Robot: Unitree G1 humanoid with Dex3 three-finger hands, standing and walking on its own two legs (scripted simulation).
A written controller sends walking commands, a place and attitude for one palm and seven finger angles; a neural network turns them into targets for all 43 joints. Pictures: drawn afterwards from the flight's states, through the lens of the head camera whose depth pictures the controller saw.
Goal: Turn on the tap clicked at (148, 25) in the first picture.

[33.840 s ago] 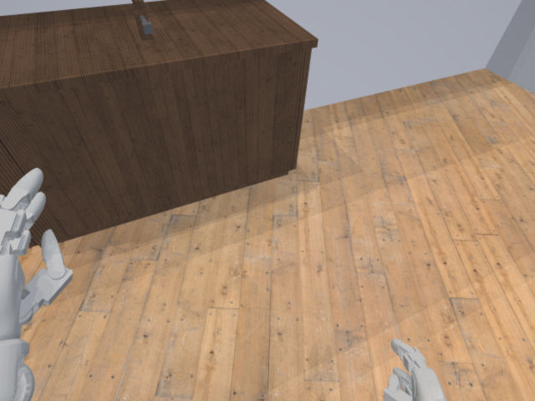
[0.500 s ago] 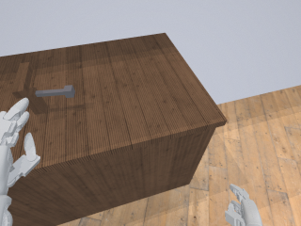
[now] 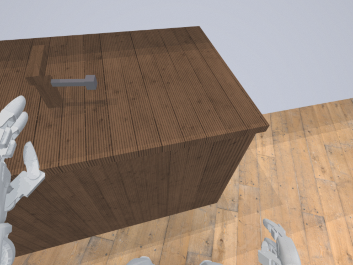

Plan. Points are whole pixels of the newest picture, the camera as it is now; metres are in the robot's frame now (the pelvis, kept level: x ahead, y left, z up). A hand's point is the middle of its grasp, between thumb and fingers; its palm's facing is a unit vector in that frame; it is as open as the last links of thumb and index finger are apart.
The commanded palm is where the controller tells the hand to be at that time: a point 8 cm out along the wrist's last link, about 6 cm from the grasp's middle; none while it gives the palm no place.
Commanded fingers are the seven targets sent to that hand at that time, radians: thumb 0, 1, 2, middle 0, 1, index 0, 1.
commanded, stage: step back with the hand held close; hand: left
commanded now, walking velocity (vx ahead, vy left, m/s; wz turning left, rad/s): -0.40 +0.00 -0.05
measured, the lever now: (91, 82) +0.54 +0.26 +0.09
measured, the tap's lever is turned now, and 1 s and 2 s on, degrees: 80 80 80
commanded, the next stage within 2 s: stop stepping back and stand still in 0.38 s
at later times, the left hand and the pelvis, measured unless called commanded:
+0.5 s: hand (17, 263) +0.11 +0.20 +0.18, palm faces +0.28 -0.87 -0.40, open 7.4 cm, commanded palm +0.05 +0.25 +0.19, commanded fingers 0.00 0.90 0.90 -0.20 -0.30 -0.20 -0.30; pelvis -0.12 -0.02 +0.01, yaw -2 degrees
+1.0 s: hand out of the picture -0.04 +0.18 +0.18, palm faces +0.38 -0.86 -0.34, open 7.4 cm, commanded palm -0.09 +0.23 +0.19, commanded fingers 0.00 0.90 0.90 -0.20 -0.30 -0.20 -0.30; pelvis -0.25 -0.04 +0.00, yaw -1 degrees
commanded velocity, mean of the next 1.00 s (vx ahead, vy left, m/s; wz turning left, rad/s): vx -0.04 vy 0.02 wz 0.01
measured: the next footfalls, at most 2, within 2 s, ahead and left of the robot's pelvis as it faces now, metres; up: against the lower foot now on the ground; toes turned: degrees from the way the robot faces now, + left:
right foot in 0.28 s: -0.04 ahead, -0.15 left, +0.00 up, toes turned -1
left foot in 0.52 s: -0.07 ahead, +0.09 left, +0.00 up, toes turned +1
